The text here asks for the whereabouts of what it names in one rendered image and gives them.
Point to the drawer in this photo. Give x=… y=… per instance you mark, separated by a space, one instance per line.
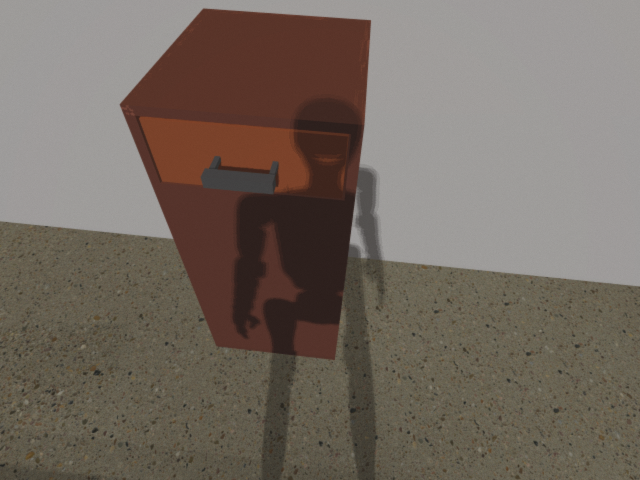
x=310 y=162

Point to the cabinet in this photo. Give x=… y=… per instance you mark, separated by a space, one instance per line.
x=268 y=270

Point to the handle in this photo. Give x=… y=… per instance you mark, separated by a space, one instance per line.
x=214 y=178

